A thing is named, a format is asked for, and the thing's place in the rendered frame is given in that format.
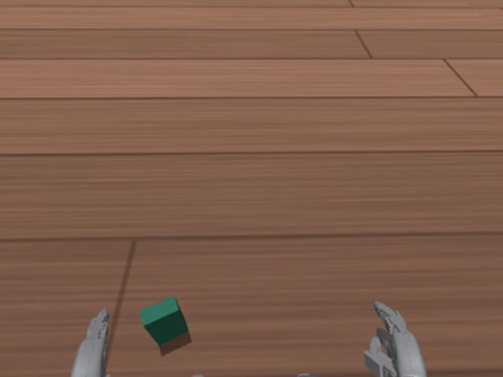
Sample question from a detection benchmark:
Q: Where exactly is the carton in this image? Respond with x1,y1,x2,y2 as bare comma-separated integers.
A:
140,296,189,346

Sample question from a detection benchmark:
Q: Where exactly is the left robot hand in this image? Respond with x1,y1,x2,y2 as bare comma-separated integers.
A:
70,308,110,377

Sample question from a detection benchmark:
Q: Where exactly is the right robot hand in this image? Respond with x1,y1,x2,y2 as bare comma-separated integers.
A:
364,302,427,377

